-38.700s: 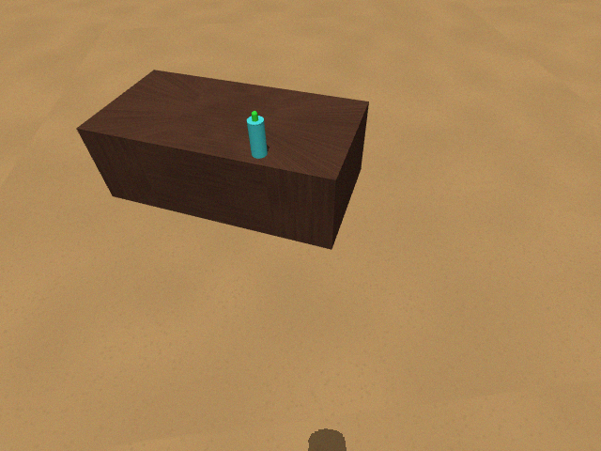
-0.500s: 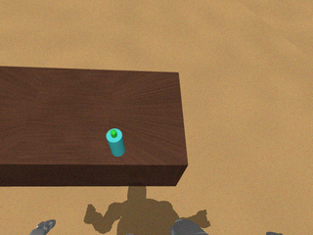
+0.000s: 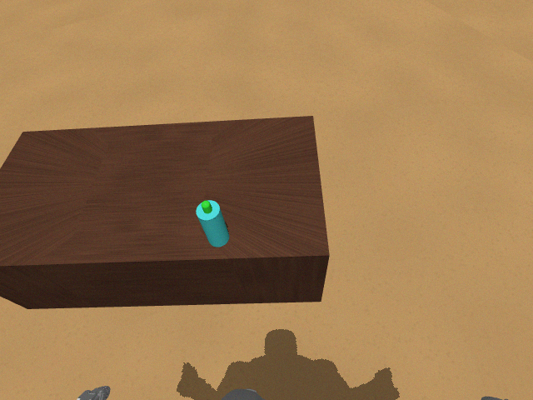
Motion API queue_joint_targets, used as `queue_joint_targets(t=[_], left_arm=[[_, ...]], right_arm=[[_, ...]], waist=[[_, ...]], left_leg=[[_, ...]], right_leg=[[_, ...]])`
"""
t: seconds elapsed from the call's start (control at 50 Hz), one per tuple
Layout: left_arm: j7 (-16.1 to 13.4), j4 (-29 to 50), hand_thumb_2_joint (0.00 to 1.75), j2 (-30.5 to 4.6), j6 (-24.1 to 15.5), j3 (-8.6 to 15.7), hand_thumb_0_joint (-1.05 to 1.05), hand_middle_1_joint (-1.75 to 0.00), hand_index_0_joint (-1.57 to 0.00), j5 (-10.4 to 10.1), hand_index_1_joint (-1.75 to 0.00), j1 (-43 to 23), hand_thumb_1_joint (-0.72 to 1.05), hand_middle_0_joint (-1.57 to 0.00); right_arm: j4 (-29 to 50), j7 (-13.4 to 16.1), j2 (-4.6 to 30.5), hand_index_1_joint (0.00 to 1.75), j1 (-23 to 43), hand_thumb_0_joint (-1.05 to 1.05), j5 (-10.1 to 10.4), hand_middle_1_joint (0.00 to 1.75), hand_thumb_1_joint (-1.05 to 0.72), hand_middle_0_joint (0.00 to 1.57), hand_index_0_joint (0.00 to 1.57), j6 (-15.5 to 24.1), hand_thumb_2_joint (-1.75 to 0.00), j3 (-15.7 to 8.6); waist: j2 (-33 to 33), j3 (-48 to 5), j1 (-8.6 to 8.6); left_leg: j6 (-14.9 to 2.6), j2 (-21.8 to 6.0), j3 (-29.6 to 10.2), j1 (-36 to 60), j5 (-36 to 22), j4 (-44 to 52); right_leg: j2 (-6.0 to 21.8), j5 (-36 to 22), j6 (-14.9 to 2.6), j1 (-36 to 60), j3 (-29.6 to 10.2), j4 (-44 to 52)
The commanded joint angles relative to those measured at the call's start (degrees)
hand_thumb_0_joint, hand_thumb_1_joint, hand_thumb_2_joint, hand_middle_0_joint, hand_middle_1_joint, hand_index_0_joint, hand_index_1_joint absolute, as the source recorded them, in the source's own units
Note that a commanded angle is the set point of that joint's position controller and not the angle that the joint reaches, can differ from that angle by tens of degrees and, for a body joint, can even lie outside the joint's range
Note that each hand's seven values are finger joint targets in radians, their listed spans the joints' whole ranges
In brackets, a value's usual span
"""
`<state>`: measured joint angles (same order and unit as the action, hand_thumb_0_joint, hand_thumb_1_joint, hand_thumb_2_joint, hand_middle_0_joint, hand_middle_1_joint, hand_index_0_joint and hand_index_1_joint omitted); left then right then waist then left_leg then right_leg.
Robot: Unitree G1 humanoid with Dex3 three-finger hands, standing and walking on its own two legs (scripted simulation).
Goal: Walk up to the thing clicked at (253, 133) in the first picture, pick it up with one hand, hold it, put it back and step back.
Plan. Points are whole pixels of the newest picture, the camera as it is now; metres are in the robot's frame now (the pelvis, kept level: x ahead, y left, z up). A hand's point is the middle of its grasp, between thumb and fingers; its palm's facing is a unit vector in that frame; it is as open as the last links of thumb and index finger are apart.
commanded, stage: step back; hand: left
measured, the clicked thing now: (212, 221) +0.59 +0.19 -0.29
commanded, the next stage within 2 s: none
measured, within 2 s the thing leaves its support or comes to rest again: neither
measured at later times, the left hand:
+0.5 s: hand out of the picture -0.07 +0.28 -0.16, palm faces +0.00 -0.92 -0.40, open 7.4 cm
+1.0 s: hand out of the picture -0.18 +0.27 -0.15, palm faces +0.06 -0.92 -0.39, open 7.4 cm
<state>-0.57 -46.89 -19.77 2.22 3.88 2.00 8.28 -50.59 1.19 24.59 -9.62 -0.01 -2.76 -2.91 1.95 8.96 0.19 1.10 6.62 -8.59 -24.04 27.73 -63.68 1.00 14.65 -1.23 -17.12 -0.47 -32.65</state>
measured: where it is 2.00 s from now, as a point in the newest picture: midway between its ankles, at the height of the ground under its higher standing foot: outside the picture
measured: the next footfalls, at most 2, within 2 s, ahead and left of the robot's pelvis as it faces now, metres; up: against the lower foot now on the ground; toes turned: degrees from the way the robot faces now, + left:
left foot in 0.14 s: -0.02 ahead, +0.14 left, +0.00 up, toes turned +1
right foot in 0.54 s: -0.15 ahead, -0.13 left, +0.00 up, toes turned +2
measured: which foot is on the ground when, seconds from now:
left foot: up 0.00-0.12, down 0.14-0.58, up 0.60-0.88, down 0.90-1.00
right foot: down 0.00-0.18, up 0.20-0.52, down 0.54-0.92, up 0.94-1.00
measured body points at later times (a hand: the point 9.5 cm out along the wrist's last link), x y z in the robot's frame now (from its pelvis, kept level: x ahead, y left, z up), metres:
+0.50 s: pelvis -0.15 +0.00 -0.01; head -0.08 +0.02 +0.43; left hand -0.07 +0.33 -0.14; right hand +0.00 -0.31 -0.11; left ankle -0.06 +0.14 -0.73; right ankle -0.19 -0.14 -0.71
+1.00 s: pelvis -0.31 -0.01 -0.01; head -0.25 +0.01 +0.43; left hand -0.19 +0.32 -0.12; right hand -0.22 -0.31 -0.13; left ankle -0.30 +0.11 -0.73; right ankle -0.25 -0.14 -0.69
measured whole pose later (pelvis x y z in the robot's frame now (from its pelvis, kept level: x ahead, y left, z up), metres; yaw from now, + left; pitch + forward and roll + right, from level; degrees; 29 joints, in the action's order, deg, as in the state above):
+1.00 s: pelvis -0.31 -0.01 -0.01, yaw +5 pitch -3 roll +0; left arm -1.5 -45.5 -22.6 4.8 4.4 1.0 4.5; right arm -51.5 0.3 20.1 -11.2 -2.1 -2.2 -2.0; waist -2.4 11.5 -1.0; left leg -1.2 2.2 -2.5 -15.0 18.5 -37.0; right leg -1.9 29.1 -0.5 -27.4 -5.4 -57.0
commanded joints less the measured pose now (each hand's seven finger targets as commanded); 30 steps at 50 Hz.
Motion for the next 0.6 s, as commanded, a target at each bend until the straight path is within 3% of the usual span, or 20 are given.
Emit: queue_joint_targets(t=[0.0,0.06,0.1,0.12,0.14,0.16,0.18,0.2,0.24,0.26,0.32,0.38,0.42,0.46,0.48,0.5,0.52,0.54,0.56,0.58], left_arm=[[-1.7,5.5,0.90,-14.0,-1.3,4.2,0.00,-0.30,-0.20,0.1,-0.30,1.9,0.90,-0.20],[-1.5,6.3,0.90,-14.8,-0.4,4.0,0.00,-0.30,-0.20,-0.6,-0.30,0.4,0.90,-0.20],[-1.0,7.1,0.90,-15.7,0.3,3.8,0.00,-0.30,-0.20,-1.2,-0.30,-2.2,0.90,-0.20],[-0.7,7.7,0.90,-14.6,0.6,3.4,0.00,-0.30,-0.20,-1.4,-0.30,-2.5,0.90,-0.20],[-0.5,8.2,0.90,-12.9,0.6,3.0,0.00,-0.30,-0.20,-1.6,-0.30,-2.0,0.90,-0.20],[-0.8,8.8,0.90,-12.4,0.6,3.2,0.00,-0.30,-0.20,-2.0,-0.30,-4.6,0.90,-0.20],[-1.5,8.2,0.90,-14.4,0.7,4.3,0.00,-0.30,-0.20,-1.1,-0.30,-7.7,0.90,-0.20],[-1.3,6.9,0.90,-15.5,0.8,4.5,0.00,-0.30,-0.20,-0.8,-0.30,-6.3,0.90,-0.20],[-0.8,4.7,0.90,-13.1,0.9,4.3,0.00,-0.30,-0.20,-2.1,-0.30,-0.2,0.90,-0.20],[-0.7,3.8,0.90,-13.1,0.9,4.2,0.00,-0.30,-0.20,-2.2,-0.30,2.5,0.90,-0.20],[-0.6,3.8,0.90,-12.2,0.4,4.2,0.00,-0.30,-0.20,-1.5,-0.30,2.1,0.90,-0.20],[-0.6,4.6,0.90,-11.7,-0.2,3.4,0.00,-0.30,-0.20,-1.2,-0.30,1.2,0.90,-0.20],[-0.6,4.2,0.90,-11.7,-0.6,3.2,0.00,-0.30,-0.20,-1.2,-0.30,2.8,0.90,-0.20],[-0.5,2.1,0.90,-12.0,-1.2,3.4,0.00,-0.30,-0.20,-1.2,-0.30,5.3,0.90,-0.20],[-0.4,0.6,0.90,-11.6,-1.3,3.4,0.00,-0.30,-0.20,-0.9,-0.30,7.6,0.90,-0.20],[-0.3,-0.9,0.90,-12.3,-1.4,3.6,0.00,-0.30,-0.20,-0.4,-0.30,9.6,0.90,-0.20],[-0.2,-1.4,0.90,-13.9,-1.6,4.1,0.00,-0.30,-0.20,0.1,-0.30,10.4,0.90,-0.20],[0.0,-0.7,0.90,-18.0,-1.7,5.2,0.00,-0.30,-0.20,0.8,-0.30,9.9,0.90,-0.20],[0.2,1.6,0.90,-23.8,-1.2,6.2,0.00,-0.30,-0.20,0.4,-0.30,5.6,0.90,-0.20],[-0.2,4.1,0.90,-25.3,-1.5,6.3,0.00,-0.30,-0.20,0.6,-0.30,-0.2,0.90,-0.20]], right_arm=[[5.1,1.0,7.9,0.30,-0.2,0.00,-0.4,0.30,-0.90,0.20,0.20,2.3,-0.90,-1.8],[4.0,0.8,8.0,0.30,-3.0,0.00,-1.0,0.30,-0.90,0.20,0.20,2.5,-0.90,-2.3],[2.3,0.5,7.9,0.30,-7.1,0.00,-1.3,0.30,-0.90,0.20,0.20,2.7,-0.90,-3.0],[2.4,0.4,9.3,0.30,-7.1,0.00,-1.6,0.30,-0.90,0.20,0.20,2.9,-0.90,-3.6],[3.0,0.4,13.2,0.30,-6.6,0.00,-2.2,0.30,-0.90,0.20,0.20,3.0,-0.90,-4.7],[4.3,-0.1,18.8,0.30,-3.0,0.00,-2.2,0.30,-0.90,0.20,0.20,2.7,-0.90,-5.4],[4.8,0.0,21.1,0.30,-1.8,0.00,-2.3,0.30,-0.90,0.20,0.20,2.7,-0.90,-5.8],[4.8,0.4,18.5,0.30,0.6,0.00,-2.3,0.30,-0.90,0.20,0.20,3.0,-0.90,-5.2],[6.3,0.4,12.6,0.30,5.9,0.00,-2.6,0.30,-0.90,0.20,0.20,3.0,-0.90,-3.4],[6.2,0.6,11.3,0.30,6.3,0.00,-2.1,0.30,-0.90,0.20,0.20,3.0,-0.90,-3.1],[5.3,0.5,10.1,0.30,1.6,0.00,-1.9,0.30,-0.90,0.20,0.20,2.9,-0.90,-3.1],[5.9,0.7,10.6,0.30,-0.5,0.00,-1.5,0.30,-0.90,0.20,0.20,2.5,-0.90,-3.7],[6.6,0.8,11.8,0.30,0.9,0.00,-1.7,0.30,-0.90,0.20,0.20,2.1,-0.90,-4.0],[7.1,0.4,12.3,0.30,2.6,0.00,-1.7,0.30,-0.90,0.20,0.20,1.3,-0.90,-3.9],[7.2,0.3,13.0,0.30,3.1,0.00,-1.4,0.30,-0.90,0.20,0.20,0.8,-0.90,-4.1],[7.3,0.2,13.1,0.30,3.7,0.00,-0.9,0.30,-0.90,0.20,0.20,0.5,-0.90,-4.2],[7.6,0.0,11.8,0.30,4.6,0.00,-0.3,0.30,-0.90,0.20,0.20,0.4,-0.90,-3.6],[8.6,-0.1,9.3,0.30,4.8,0.00,-0.1,0.30,-0.90,0.20,0.20,0.4,-0.90,-3.0],[9.6,0.5,8.6,0.30,7.4,0.00,0.0,0.30,-0.90,0.20,0.20,0.3,-0.90,-3.2],[8.8,1.0,10.7,0.30,6.1,0.00,-0.3,0.30,-0.90,0.20,0.20,0.0,-0.90,-4.2]], waist=[[-12.6,-14.0,3.18],[-14.2,-15.2,2.17],[-11.8,-15.6,-0.59],[-8.5,-15.1,-0.84],[1.3,-15.3,-0.61],[12.4,-12.2,-1.47],[12.6,-9.3,-4.47],[8.2,-7.0,-2.60],[4.5,-6.8,1.72],[5.1,-7.2,2.88],[5.7,-9.3,-0.08],[7.5,-11.7,-2.38],[9.3,-13.3,-1.68],[10.2,-14.3,-1.20],[10.4,-15.4,-0.33],[8.8,-15.7,0.54],[6.2,-14.8,1.17],[-5.7,-12.4,1.06],[-17.8,-8.8,3.66],[-19.3,-3.9,2.77]], left_leg=[[0.79,-4.2,1.9,-7.3,3.3,12.3],[-0.57,-5.7,5.5,0.9,-0.2,25.1],[-1.46,-4.6,9.4,10.1,-13.7,38.7],[-2.18,-6.5,6.7,13.5,-21.6,41.0],[-5.72,-15.8,-6.5,17.1,-28.8,40.7],[-13.57,-26.4,-19.3,13.1,-31.5,44.8],[-20.10,-31.2,-26.6,2.4,-28.5,47.4],[-19.78,-30.1,-23.4,1.5,-26.8,46.5],[-13.65,-20.8,-7.4,6.9,-33.2,42.6],[-12.46,-19.5,-4.4,9.9,-34.6,41.1],[-13.36,-18.7,-4.4,18.4,-36.6,38.7],[-15.76,-20.5,-3.9,24.5,-40.5,36.1],[-15.16,-21.5,-3.9,23.2,-39.6,34.4],[-13.63,-19.6,-2.3,19.6,-35.6,32.7],[-12.66,-18.9,-1.9,16.9,-32.5,31.7],[-10.86,-17.2,-0.8,12.7,-28.3,30.7],[-7.94,-15.5,-0.4,6.1,-21.1,29.4],[-4.20,-9.0,1.8,-4.3,-9.8,22.2],[-1.34,-0.8,4.1,-4.2,5.7,7.0],[-0.47,-3.7,-1.4,-1.0,7.2,-2.6]], right_leg=[[14.5,-32.0,-12.20,23.2,-12.7,3.1],[13.8,-33.3,-10.69,19.0,-10.6,-0.3],[11.4,-26.1,-7.87,12.4,-7.8,-4.3],[9.5,-18.9,-5.31,7.2,-7.3,-5.9],[3.9,-6.5,-2.41,-1.8,-4.8,-12.0],[-5.8,17.6,-0.20,-9.1,-0.4,-21.0],[-5.7,24.9,0.58,-5.8,-8.6,-33.2],[-4.8,22.6,0.33,-6.6,-10.6,-38.0],[-6.7,15.7,-0.57,-10.0,-12.1,-40.8],[-7.1,13.2,-0.46,-11.4,-11.2,-41.0],[-6.6,13.4,2.52,-12.8,-9.2,-35.5],[-4.6,15.8,4.00,-12.2,-7.3,-24.9],[-1.1,15.0,3.30,-6.7,-5.4,-12.5],[-1.7,10.2,2.59,-0.7,-1.9,-3.1],[-2.0,4.3,1.82,4.0,-0.1,4.2],[-2.7,-1.1,0.87,8.8,1.4,8.9],[-0.9,-2.7,-0.61,11.2,-2.0,8.3],[8.1,1.3,-4.14,11.1,-17.6,10.3],[20.2,6.6,-13.76,-3.3,-30.6,17.0],[24.8,8.0,-16.96,-14.1,-35.6,20.1]])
